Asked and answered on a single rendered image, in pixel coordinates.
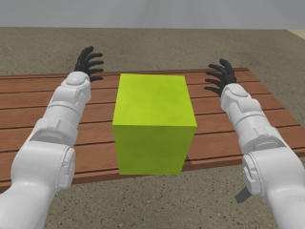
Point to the right robot hand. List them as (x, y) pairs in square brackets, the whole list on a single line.
[(227, 77)]

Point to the left robot forearm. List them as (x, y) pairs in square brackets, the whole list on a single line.
[(61, 119)]

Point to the left robot hand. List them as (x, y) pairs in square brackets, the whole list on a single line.
[(83, 63)]

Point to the right robot forearm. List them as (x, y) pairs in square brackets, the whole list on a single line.
[(253, 129)]

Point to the left robot upper arm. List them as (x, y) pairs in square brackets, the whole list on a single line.
[(41, 170)]

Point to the carton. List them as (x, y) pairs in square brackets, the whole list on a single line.
[(153, 124)]

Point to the table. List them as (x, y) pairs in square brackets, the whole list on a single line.
[(24, 99)]

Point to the right robot upper arm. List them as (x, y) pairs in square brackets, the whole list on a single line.
[(276, 176)]

